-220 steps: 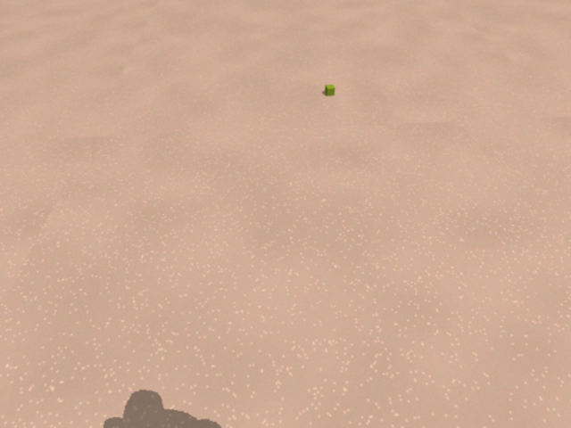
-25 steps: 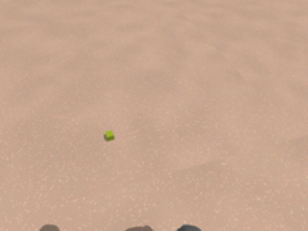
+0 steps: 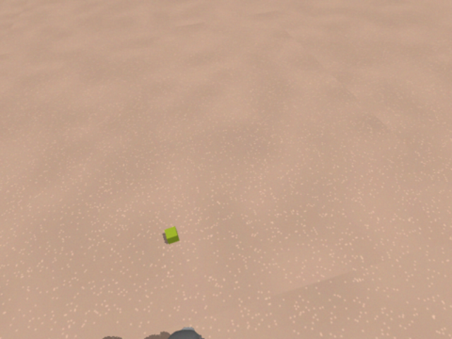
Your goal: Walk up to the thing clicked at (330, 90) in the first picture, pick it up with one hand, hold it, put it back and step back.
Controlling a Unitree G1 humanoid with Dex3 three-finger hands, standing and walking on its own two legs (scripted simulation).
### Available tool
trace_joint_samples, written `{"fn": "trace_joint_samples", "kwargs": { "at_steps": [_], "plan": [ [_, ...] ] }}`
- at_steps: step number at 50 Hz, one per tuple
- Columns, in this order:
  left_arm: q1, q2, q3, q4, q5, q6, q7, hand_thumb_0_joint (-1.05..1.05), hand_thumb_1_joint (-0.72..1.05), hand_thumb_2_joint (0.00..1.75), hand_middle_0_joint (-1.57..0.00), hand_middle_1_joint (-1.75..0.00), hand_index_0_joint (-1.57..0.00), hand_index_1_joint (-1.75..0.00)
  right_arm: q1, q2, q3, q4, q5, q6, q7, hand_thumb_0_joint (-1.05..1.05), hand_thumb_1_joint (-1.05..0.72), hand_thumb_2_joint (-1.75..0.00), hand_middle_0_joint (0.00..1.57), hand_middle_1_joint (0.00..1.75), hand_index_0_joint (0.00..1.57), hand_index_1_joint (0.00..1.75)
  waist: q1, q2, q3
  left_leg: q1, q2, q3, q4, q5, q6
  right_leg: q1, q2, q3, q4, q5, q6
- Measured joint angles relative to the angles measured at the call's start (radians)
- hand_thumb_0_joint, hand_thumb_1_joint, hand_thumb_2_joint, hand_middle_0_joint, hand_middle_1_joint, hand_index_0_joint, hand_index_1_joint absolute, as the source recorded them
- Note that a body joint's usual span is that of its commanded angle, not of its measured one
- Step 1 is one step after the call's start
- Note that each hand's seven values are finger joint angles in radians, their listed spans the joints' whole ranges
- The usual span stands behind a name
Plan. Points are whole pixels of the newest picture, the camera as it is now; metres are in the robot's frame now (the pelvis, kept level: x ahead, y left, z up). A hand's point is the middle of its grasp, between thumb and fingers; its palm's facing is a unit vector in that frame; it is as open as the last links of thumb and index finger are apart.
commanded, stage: walk up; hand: left
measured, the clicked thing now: (171, 235) +0.71 +0.34 -0.75
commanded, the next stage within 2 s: none
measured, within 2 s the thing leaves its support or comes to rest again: neither
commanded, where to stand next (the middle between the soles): +0.34 +0.05 m, yaw -2 degrees
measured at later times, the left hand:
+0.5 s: hand (96, 293) +0.25 +0.31 -0.14, palm faces -0.11 -0.93 -0.36, open 7.4 cm
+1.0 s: hand (117, 256) +0.34 +0.30 -0.17, palm faces -0.04 -0.93 -0.37, open 7.4 cm
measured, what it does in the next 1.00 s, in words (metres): walks ahead: left foot, then right foot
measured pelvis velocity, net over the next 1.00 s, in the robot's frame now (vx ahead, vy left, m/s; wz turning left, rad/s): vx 0.25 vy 0.04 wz -0.03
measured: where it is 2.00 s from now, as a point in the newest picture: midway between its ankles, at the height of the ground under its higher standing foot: (229, 332)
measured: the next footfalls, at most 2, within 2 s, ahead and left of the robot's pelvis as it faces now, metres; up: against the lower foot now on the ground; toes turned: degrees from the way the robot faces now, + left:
left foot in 0.14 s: +0.18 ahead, +0.17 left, +0.00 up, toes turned +5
right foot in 0.56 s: +0.33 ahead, -0.09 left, +0.00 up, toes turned -5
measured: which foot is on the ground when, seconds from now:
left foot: up 0.00-0.12, down 0.14-0.58, up 0.60-0.88, down 0.90-1.00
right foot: down 0.00-0.16, up 0.18-0.54, down 0.56-1.00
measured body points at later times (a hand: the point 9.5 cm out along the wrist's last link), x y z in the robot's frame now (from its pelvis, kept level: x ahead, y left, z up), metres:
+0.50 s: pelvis +0.17 +0.05 +0.00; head +0.19 +0.04 +0.44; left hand +0.25 +0.36 -0.12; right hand +0.19 -0.28 -0.12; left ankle +0.14 +0.16 -0.74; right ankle +0.27 -0.10 -0.71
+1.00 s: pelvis +0.25 +0.04 -0.02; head +0.28 +0.05 +0.43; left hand +0.35 +0.35 -0.14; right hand +0.33 -0.27 -0.14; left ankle +0.32 +0.18 -0.74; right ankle +0.29 -0.08 -0.74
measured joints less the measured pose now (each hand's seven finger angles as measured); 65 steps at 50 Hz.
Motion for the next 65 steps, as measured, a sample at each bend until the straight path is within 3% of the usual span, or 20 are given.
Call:
{"fn": "trace_joint_samples", "kwargs": {
  "at_steps": [7, 9, 12, 14, 20, 26, 28, 30, 33, 35, 38, 42, 45, 47, 50, 52, 65],
  "plan": [
    [0.061, 0.046, 0.007, 0.022, 0.002, 0.019, -0.002, 0.00, 0.90, 0.90, -0.21, -0.30, -0.20, -0.30, 0.003, -0.011, -0.016, 0.010, -0.007, -0.017, 0.008, 0.01, -0.91, -0.90, 0.20, 0.30, 0.20, 0.30, 0.012, -0.039, -0.032, 0.094, -0.005, 0.030, -0.220, 0.062, 0.006, 0.032, -0.024, 0.000, 0.092, -0.132, 0.032],
    [0.063, 0.057, 0.008, 0.037, 0.001, 0.032, 0.004, 0.00, 0.90, 0.90, -0.21, -0.30, -0.20, -0.30, 0.000, -0.005, -0.020, 0.007, -0.011, -0.035, -0.004, 0.01, -0.91, -0.90, 0.20, 0.30, 0.20, 0.30, 0.005, -0.080, -0.028, 0.109, -0.038, 0.054, -0.197, 0.088, 0.007, -0.002, -0.060, 0.028, 0.222, -0.191, 0.017],
    [0.044, 0.053, -0.001, 0.067, -0.003, 0.050, 0.015, 0.00, 0.91, 0.90, -0.20, -0.30, -0.20, -0.30, 0.002, 0.009, -0.011, -0.014, 0.003, -0.051, -0.017, 0.01, -0.91, -0.90, 0.20, 0.30, 0.20, 0.30, -0.016, -0.093, -0.020, 0.133, -0.045, 0.065, -0.175, 0.039, 0.020, -0.122, -0.018, 0.089, 0.507, -0.229, -0.001],
    [0.029, 0.056, -0.005, 0.072, -0.009, 0.046, 0.014, 0.01, 0.91, 0.90, -0.20, -0.30, -0.20, -0.30, 0.011, 0.026, 0.002, -0.022, 0.009, -0.055, -0.025, 0.01, -0.91, -0.90, 0.20, 0.30, 0.20, 0.30, -0.024, -0.112, -0.009, 0.178, -0.054, 0.076, -0.219, 0.041, 0.022, -0.183, -0.012, 0.104, 0.569, -0.192, -0.002],
    [-0.010, 0.041, -0.005, 0.057, -0.006, 0.044, -0.005, 0.00, 0.91, 0.90, -0.20, -0.30, -0.20, -0.30, 0.045, 0.036, 0.020, -0.031, 0.010, -0.055, -0.034, 0.01, -0.90, -0.90, 0.21, 0.30, 0.21, 0.30, -0.039, -0.113, 0.013, 0.283, -0.071, 0.097, -0.313, 0.030, 0.029, -0.274, -0.052, 0.086, 0.427, -0.115, 0.028],
    [-0.049, 0.022, -0.002, 0.044, -0.002, 0.039, -0.015, 0.00, 0.91, 0.90, -0.20, -0.30, -0.20, -0.30, 0.073, 0.018, 0.019, -0.034, 0.011, -0.038, -0.033, 0.01, -0.90, -0.90, 0.21, 0.30, 0.21, 0.30, -0.057, -0.072, 0.022, 0.341, -0.068, 0.106, -0.304, -0.039, 0.009, -0.241, -0.056, 0.060, 0.203, -0.014, 0.024],
    [-0.058, 0.022, 0.000, 0.038, 0.000, 0.027, -0.008, 0.00, 0.91, 0.90, -0.20, -0.30, -0.20, -0.30, 0.079, 0.012, 0.020, -0.035, 0.015, -0.027, -0.036, 0.01, -0.90, -0.90, 0.21, 0.30, 0.21, 0.30, -0.060, -0.058, 0.023, 0.338, -0.059, 0.103, -0.243, -0.093, -0.004, -0.187, -0.036, 0.048, 0.115, 0.037, 0.017],
    [-0.077, 0.009, 0.005, 0.030, 0.003, 0.013, 0.006, 0.00, 0.91, 0.90, -0.20, -0.30, -0.20, -0.30, 0.066, 0.007, 0.021, -0.026, 0.022, -0.013, -0.046, 0.01, -0.90, -0.90, 0.21, 0.30, 0.21, 0.30, -0.054, -0.019, 0.041, 0.295, -0.031, 0.073, -0.091, -0.144, 0.013, -0.172, -0.006, 0.032, 0.138, 0.047, 0.012],
    [-0.087, -0.004, -0.004, 0.005, -0.008, 0.007, 0.015, 0.00, 0.91, 0.90, -0.20, -0.30, -0.20, -0.30, 0.032, 0.014, 0.028, -0.009, 0.024, 0.009, -0.057, 0.01, -0.91, -0.90, 0.21, 0.30, 0.20, 0.30, -0.035, -0.013, 0.051, 0.182, -0.072, 0.017, 0.180, -0.211, 0.030, -0.156, -0.008, 0.037, 0.163, 0.000, 0.002],
    [-0.084, -0.014, -0.014, -0.007, -0.012, 0.008, 0.022, 0.00, 0.91, 0.90, -0.20, -0.30, -0.20, -0.30, 0.012, 0.012, 0.029, -0.005, 0.026, 0.011, -0.060, 0.01, -0.91, -0.90, 0.20, 0.30, 0.20, 0.30, -0.026, -0.004, 0.050, 0.119, -0.075, 0.003, 0.242, -0.191, 0.029, -0.129, -0.008, 0.037, 0.135, 0.000, 0.003],
    [-0.073, -0.019, -0.024, -0.014, -0.006, 0.012, 0.029, 0.00, 0.91, 0.90, -0.21, -0.30, -0.20, -0.30, -0.015, 0.011, 0.028, -0.005, 0.023, 0.008, -0.058, 0.01, -0.91, -0.90, 0.20, 0.30, 0.20, 0.30, -0.017, 0.001, 0.045, 0.061, -0.057, -0.003, 0.184, -0.146, 0.016, -0.102, -0.006, 0.038, 0.102, 0.002, 0.005],
    [-0.074, -0.012, -0.030, 0.002, 0.000, 0.028, 0.038, 0.00, 0.91, 0.90, -0.21, -0.30, -0.20, -0.30, -0.050, 0.017, 0.027, 0.014, 0.022, 0.007, -0.062, 0.01, -0.91, -0.90, 0.20, 0.30, 0.20, 0.30, -0.006, -0.011, 0.045, 0.066, -0.040, 0.000, -0.021, -0.064, 0.000, -0.100, -0.005, 0.042, 0.128, -0.025, 0.013],
    [-0.087, -0.005, -0.034, 0.021, -0.009, 0.052, 0.041, 0.00, 0.90, 0.90, -0.21, -0.30, -0.20, -0.30, -0.067, 0.018, 0.026, 0.035, 0.020, 0.005, -0.067, 0.01, -0.91, -0.90, 0.20, 0.30, 0.20, 0.30, -0.006, -0.024, 0.041, 0.121, -0.045, 0.007, -0.162, 0.057, 0.008, -0.124, -0.011, 0.042, 0.210, -0.077, 0.029],
    [-0.109, -0.002, -0.034, 0.043, -0.017, 0.072, 0.044, 0.00, 0.91, 0.90, -0.21, -0.30, -0.20, -0.30, -0.083, 0.030, 0.025, 0.057, 0.013, 0.006, -0.073, 0.01, -0.91, -0.90, 0.20, 0.30, 0.20, 0.30, -0.007, -0.052, 0.043, 0.122, -0.061, 0.012, -0.152, 0.046, -0.012, -0.138, -0.028, 0.049, 0.253, -0.105, 0.038],
    [-0.132, -0.008, -0.035, 0.082, -0.023, 0.087, 0.046, 0.00, 0.91, 0.90, -0.20, -0.30, -0.20, -0.30, -0.107, 0.043, 0.041, 0.083, 0.016, 0.012, -0.069, 0.01, -0.91, -0.90, 0.20, 0.30, 0.20, 0.30, -0.006, -0.062, 0.041, 0.119, -0.051, 0.004, -0.134, 0.029, -0.016, -0.122, -0.008, 0.054, 0.238, -0.133, 0.029],
    [-0.137, -0.009, -0.035, 0.110, -0.020, 0.085, 0.042, 0.00, 0.91, 0.90, -0.20, -0.30, -0.20, -0.30, -0.124, 0.053, 0.052, 0.099, 0.018, 0.018, -0.067, 0.01, -0.91, -0.90, 0.20, 0.30, 0.20, 0.30, -0.008, -0.067, 0.032, 0.124, -0.046, -0.002, -0.142, 0.030, -0.019, -0.102, -0.002, 0.048, 0.194, -0.076, 0.036],
    [-0.177, -0.027, -0.049, 0.253, -0.022, 0.077, 0.031, 0.00, 0.91, 0.90, -0.20, -0.30, -0.20, -0.30, -0.222, 0.074, 0.079, 0.195, 0.031, 0.008, -0.062, 0.01, -0.90, -0.90, 0.21, 0.30, 0.21, 0.30, 0.005, -0.061, 0.010, 0.211, -0.058, -0.004, -0.315, 0.101, -0.015, -0.003, -0.009, 0.039, 0.005, -0.004, 0.058]
  ]
}}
